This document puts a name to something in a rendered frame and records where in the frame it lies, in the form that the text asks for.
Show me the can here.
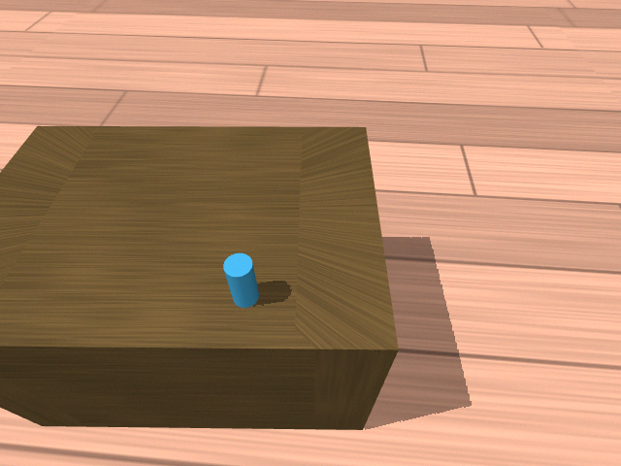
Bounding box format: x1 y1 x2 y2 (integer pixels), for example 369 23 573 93
223 253 259 308

